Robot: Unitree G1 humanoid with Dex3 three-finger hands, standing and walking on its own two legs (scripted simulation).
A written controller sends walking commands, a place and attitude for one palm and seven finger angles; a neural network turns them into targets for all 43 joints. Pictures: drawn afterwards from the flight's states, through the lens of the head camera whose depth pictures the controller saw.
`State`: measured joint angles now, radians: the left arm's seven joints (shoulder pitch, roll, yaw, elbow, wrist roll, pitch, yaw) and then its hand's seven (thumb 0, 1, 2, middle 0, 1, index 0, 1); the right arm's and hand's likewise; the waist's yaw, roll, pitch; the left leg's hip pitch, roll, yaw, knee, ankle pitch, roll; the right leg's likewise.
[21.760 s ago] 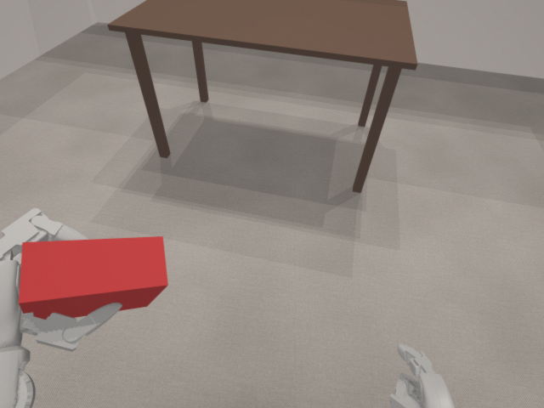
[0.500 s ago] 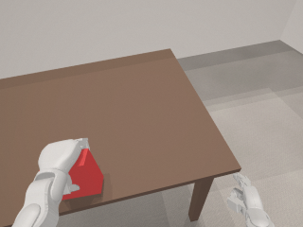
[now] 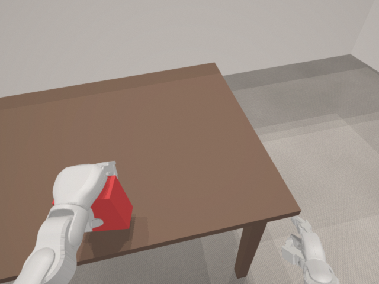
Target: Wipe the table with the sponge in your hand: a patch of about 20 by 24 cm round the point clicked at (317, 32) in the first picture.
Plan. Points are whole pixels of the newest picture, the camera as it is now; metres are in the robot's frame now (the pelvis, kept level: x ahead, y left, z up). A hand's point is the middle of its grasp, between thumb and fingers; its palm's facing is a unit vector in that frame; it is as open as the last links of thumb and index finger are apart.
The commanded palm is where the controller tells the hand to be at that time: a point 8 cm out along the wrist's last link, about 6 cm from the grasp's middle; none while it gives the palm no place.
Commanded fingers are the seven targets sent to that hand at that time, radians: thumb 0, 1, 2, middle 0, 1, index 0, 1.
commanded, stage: move the sponge above the wiping area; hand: left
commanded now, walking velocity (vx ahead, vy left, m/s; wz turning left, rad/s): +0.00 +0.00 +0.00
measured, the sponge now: (101, 210) +0.23 +0.25 +0.02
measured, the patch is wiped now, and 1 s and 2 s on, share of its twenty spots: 0.00 0.00 0.00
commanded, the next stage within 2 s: lower the sponge onto the table in 0.76 s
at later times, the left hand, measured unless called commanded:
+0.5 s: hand (80, 185) +0.25 +0.28 +0.10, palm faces +0.12 -0.03 -0.99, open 9.8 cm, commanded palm +0.22 +0.28 +0.15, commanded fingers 0.00 0.10 1.30 -1.20 -1.60 -1.20 -1.60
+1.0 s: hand (69, 178) +0.25 +0.30 +0.11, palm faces +0.17 -0.05 -0.98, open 9.8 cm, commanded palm +0.22 +0.27 +0.15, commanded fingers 0.00 0.10 1.30 -1.20 -1.60 -1.20 -1.60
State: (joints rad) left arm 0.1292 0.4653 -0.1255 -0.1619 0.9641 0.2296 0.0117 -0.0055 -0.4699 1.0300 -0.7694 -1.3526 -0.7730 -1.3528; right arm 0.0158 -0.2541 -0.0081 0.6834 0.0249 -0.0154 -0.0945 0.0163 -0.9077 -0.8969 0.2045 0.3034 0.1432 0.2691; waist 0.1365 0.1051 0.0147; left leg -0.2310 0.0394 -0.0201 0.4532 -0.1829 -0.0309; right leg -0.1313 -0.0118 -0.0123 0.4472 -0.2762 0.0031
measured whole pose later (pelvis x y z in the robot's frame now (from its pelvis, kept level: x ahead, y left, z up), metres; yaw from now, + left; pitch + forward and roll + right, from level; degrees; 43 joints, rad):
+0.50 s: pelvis +0.00 +0.00 +0.00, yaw +0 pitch -2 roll -1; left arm 0.09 0.48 -0.05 -0.13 0.95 0.23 0.09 -0.01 -0.47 1.03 -0.77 -1.35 -0.78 -1.35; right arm 0.02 -0.25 -0.02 0.69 0.04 -0.02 -0.09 0.02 -0.91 -0.90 0.20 0.30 0.15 0.28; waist 0.15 0.10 0.01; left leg -0.23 0.05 -0.02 0.46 -0.19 -0.04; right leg -0.12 0.00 -0.01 0.44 -0.28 0.00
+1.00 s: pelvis +0.00 +0.00 +0.00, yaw +0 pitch -2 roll +0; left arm 0.06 0.46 -0.02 -0.12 0.91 0.36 0.09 -0.01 -0.47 1.03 -0.77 -1.36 -0.77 -1.36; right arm 0.01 -0.26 -0.01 0.70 0.05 0.01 -0.07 0.02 -0.91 -0.90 0.20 0.30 0.15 0.28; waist 0.13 0.10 -0.01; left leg -0.23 0.04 -0.02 0.44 -0.18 -0.03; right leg -0.13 -0.01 -0.01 0.43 -0.27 0.01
